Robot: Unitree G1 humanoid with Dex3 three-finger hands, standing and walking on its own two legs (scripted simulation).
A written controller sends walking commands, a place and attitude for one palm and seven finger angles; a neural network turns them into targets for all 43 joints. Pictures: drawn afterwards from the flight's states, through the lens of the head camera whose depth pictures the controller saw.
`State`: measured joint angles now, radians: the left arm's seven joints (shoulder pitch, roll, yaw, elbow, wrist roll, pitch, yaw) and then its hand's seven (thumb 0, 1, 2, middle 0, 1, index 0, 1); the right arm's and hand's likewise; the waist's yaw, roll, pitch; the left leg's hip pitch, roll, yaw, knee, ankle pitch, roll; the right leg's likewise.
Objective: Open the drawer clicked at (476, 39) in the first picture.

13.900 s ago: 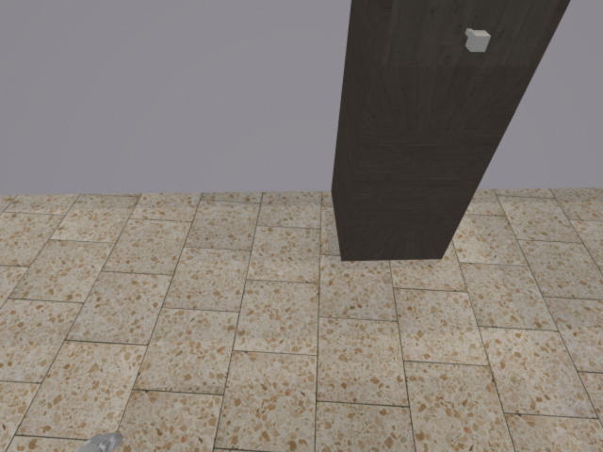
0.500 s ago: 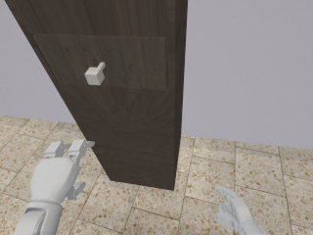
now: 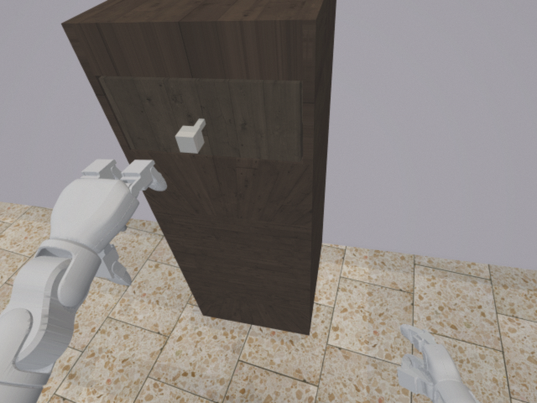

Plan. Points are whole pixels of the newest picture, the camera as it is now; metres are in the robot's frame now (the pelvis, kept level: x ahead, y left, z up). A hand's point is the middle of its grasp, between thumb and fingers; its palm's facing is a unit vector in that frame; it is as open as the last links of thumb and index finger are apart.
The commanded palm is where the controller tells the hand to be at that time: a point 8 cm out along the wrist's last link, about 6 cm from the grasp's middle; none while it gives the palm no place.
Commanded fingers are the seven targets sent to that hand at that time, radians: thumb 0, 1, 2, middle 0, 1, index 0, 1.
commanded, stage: raise the hand with hooked fingers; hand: left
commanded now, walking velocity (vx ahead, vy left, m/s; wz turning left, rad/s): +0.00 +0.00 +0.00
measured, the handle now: (194, 133) +0.53 +0.22 +0.15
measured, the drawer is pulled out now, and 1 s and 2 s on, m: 0.00 0.00 0.00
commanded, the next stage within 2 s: move the hooked fingers above the handle in 0.64 s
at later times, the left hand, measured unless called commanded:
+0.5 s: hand (101, 202) +0.28 +0.25 +0.21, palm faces +0.07 -0.02 -1.00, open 13.8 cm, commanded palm +0.24 +0.24 +0.27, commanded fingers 0.00 -0.50 0.30 -0.30 -1.20 -0.30 -1.20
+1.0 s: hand (134, 199) +0.30 +0.21 +0.20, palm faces +0.04 +0.01 -1.00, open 13.8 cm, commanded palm +0.28 +0.23 +0.27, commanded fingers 0.00 -0.50 0.30 -0.30 -1.20 -0.30 -1.20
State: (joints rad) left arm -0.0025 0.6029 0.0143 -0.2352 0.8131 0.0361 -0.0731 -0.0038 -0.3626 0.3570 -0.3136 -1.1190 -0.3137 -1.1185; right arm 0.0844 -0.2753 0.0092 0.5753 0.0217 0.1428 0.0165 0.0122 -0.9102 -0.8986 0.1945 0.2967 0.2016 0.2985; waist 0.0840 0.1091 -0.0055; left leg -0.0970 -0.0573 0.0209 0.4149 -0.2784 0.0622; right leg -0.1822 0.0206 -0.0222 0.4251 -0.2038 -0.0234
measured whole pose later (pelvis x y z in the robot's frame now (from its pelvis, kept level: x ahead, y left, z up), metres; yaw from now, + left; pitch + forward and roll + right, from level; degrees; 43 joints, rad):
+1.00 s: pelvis -0.03 -0.01 +0.00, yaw +2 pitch -1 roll +0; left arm -0.37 0.65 -0.05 -0.04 0.78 -0.01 -0.30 0.00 -0.49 0.30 -0.32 -1.20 -0.32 -1.20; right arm 0.11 -0.29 0.04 0.58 0.04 0.12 0.02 0.01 -0.91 -0.90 0.20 0.30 0.20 0.30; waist 0.08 0.10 0.01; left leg -0.17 -0.07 0.00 0.42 -0.23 0.05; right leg -0.24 0.01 -0.05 0.43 -0.17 -0.03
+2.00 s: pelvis +0.01 +0.01 +0.00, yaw +2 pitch +6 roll +0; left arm -0.79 0.62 -0.13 0.43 0.80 -0.16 -0.20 0.00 -0.48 0.30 -0.44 -1.27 -0.33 -1.20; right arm 0.19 -0.27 0.01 0.62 0.04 0.15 -0.01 0.01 -0.91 -0.90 0.20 0.30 0.20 0.30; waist 0.04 0.07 -0.03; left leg -0.25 -0.08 -0.01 0.43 -0.27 0.07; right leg -0.32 -0.01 -0.05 0.44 -0.21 -0.01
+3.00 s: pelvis +0.01 +0.01 +0.00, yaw +2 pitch +8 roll -1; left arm -1.09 0.59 -0.20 0.72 0.84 -0.13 -0.22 0.00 -0.49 0.30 -0.32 -1.20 -0.30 -1.22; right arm 0.17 -0.29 0.02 0.62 0.06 0.13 -0.05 0.01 -0.91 -0.90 0.20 0.30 0.20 0.30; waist -0.02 0.03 -0.05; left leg -0.31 -0.08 -0.01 0.46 -0.28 0.07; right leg -0.38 -0.01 -0.05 0.46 -0.21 -0.01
